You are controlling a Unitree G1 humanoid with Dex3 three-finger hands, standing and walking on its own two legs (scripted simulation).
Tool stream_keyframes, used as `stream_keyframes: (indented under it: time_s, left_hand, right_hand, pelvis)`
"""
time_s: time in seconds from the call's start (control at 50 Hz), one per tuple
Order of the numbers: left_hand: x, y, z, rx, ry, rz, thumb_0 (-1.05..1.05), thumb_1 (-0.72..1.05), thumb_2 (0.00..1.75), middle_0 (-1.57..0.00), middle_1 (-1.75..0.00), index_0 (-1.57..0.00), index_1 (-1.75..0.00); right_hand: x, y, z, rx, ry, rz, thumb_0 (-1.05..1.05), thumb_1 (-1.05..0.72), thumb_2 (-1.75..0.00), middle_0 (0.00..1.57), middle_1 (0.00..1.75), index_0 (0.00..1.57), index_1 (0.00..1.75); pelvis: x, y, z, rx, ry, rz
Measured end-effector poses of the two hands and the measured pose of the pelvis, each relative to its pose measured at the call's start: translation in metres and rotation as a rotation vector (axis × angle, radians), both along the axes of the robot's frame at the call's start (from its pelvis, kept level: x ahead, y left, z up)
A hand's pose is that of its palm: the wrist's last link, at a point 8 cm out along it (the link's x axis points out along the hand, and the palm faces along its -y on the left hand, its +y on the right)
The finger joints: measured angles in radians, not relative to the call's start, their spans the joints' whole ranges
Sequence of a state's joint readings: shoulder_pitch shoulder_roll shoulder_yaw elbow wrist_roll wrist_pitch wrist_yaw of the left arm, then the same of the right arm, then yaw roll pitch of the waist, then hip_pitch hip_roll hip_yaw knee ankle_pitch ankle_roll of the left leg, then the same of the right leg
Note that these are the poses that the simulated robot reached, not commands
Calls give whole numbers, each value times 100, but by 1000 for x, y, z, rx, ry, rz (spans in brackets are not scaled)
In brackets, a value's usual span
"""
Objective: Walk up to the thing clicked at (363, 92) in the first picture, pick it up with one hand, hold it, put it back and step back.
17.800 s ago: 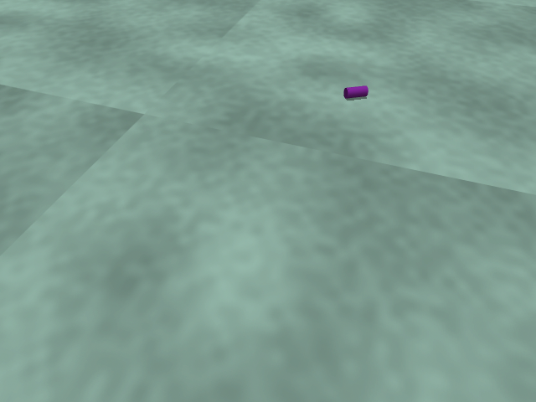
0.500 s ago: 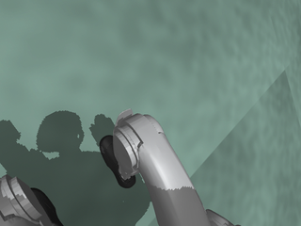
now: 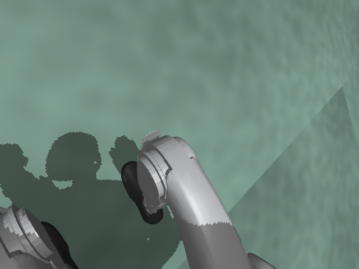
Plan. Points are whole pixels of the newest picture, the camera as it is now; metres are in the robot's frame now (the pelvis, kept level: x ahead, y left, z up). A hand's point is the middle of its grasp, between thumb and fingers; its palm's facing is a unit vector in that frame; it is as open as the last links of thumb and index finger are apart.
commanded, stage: settle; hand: left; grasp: from above
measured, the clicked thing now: out of the picture +0.47 +0.31 -0.29
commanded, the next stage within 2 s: lift in 0.66 s
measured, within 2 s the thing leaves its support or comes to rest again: leaves its support in 0.08 s
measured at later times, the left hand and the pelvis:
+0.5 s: hand out of the picture +0.45 +0.32 -0.19, palm faces -0.31 -0.32 -0.89, open 10.2 cm; pelvis +0.01 -0.01 +0.01, yaw +4 degrees
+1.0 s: hand out of the picture +0.46 +0.32 -0.12, palm faces -0.25 -0.37 -0.90, open 10.2 cm; pelvis +0.01 -0.01 +0.02, yaw +8 degrees
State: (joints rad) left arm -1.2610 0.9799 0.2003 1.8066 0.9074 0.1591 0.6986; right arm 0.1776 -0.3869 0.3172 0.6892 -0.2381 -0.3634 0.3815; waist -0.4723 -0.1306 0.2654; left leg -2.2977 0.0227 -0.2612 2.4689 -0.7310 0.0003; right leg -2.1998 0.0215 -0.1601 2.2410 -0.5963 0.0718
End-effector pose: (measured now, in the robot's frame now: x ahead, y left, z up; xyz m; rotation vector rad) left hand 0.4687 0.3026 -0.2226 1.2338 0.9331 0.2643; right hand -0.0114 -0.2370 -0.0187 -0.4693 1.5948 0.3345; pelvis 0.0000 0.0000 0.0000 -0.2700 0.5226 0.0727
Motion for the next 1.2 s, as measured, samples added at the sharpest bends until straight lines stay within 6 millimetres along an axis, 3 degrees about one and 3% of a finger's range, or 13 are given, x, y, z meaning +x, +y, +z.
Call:
stream_keyframes:
  time_s: [0.12, 0.26, 0.44, 0.56, 0.68, 0.88, 1.1, 1.2]
  left_hand:
    - [4, 5, 12, -2, -20, -12, 0, -3, 51, -68, -60, -68, -59]
    - [6, 15, 43, 17, -51, -11, 0, -3, 50, -70, -57, -70, -57]
    - [-7, 22, 81, 43, 0, -5, 0, -4, 51, -70, -57, -70, -57]
    - [-14, 13, 88, 27, 17, -4, 0, -5, 52, -70, -59, -70, -59]
    - [-7, 3, 95, 10, -26, -7, 0, -4, 53, -69, -60, -69, -59]
    - [4, 9, 135, 41, -60, 57, 0, -4, 52, -69, -59, -69, -59]
    - [-27, 29, 183, 20, 0, 21, 0, -1, 43, -72, -52, -72, -52]
    - [-45, 29, 212, 30, -14, -30, 0, -1, 42, -73, -49, -73, -49]
  right_hand:
    - [7, -3, -1, 0, -3, -10, 1, -91, -90, 20, 30, 20, 30]
    - [25, -11, -10, 4, -57, -29, 0, -90, -90, 20, 30, 20, 30]
    - [46, -24, -32, 29, -136, -41, 0, -89, -90, 20, 30, 19, 30]
    - [44, -31, -43, 31, -154, -49, 0, -89, -90, 20, 30, 19, 30]
    - [38, -34, -47, 21, -139, -68, 0, -89, -89, 20, 30, 19, 30]
    - [50, -39, -51, 20, -159, -125, 0, -89, -90, 20, 30, 20, 30]
    - [67, -38, -53, 30, -192, -193, 0, -91, -90, 20, 30, 20, 30]
    - [86, -36, -45, 33, -246, -202, 1, -91, -90, 20, 30, 20, 30]
  pelvis:
    - [3, -2, 3, 9, 21, 2]
    - [7, -3, 6, 25, 54, 6]
    - [8, -7, 7, 63, 74, 21]
    - [4, -11, 5, 89, 67, 29]
    - [4, -14, 6, 107, 78, 30]
    - [12, -15, 14, 123, 122, 30]
    - [13, -12, 33, 145, 127, 55]
    - [11, -14, 50, 157, 117, 69]
